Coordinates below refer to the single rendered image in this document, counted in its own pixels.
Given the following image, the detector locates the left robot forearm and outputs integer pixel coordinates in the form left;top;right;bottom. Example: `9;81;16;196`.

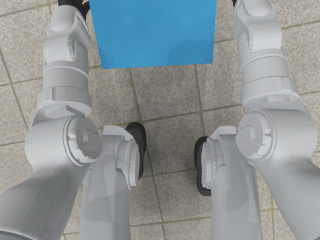
24;5;92;152

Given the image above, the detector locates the left robot hand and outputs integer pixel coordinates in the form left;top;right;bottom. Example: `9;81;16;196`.
57;0;90;21

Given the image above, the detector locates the right robot upper arm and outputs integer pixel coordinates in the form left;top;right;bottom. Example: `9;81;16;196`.
235;108;320;240

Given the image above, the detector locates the right robot thigh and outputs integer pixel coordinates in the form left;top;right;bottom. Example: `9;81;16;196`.
201;134;263;240

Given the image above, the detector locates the robot right foot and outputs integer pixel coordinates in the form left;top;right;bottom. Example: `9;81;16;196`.
194;136;211;196

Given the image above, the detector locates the carton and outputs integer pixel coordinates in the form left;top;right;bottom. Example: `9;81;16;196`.
89;0;217;69

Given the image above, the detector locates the left robot upper arm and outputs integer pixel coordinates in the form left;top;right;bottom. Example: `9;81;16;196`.
0;114;103;240

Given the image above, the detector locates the right robot forearm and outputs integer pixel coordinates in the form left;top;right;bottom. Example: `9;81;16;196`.
231;0;312;119

